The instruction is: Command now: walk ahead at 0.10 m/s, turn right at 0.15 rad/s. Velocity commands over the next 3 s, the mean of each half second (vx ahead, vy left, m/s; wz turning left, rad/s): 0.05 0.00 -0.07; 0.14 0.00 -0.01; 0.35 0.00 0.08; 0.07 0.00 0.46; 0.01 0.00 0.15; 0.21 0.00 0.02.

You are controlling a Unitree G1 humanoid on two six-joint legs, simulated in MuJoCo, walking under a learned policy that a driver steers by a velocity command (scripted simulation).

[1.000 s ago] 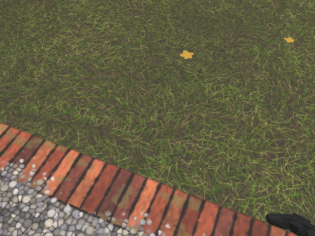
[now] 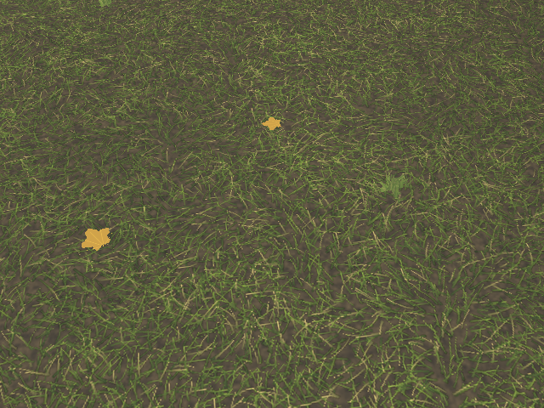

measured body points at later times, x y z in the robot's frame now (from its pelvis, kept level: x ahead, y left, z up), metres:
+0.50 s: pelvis +0.07 -0.01 +0.00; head +0.08 -0.02 +0.45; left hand +0.13 +0.24 -0.13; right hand +0.18 -0.27 -0.13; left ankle +0.12 +0.11 -0.73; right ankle +0.03 -0.14 -0.73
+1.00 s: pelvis +0.15 +0.01 +0.00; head +0.15 +0.02 +0.45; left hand +0.16 +0.28 -0.15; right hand +0.20 -0.27 -0.13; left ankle +0.14 +0.10 -0.73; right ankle +0.03 -0.13 -0.68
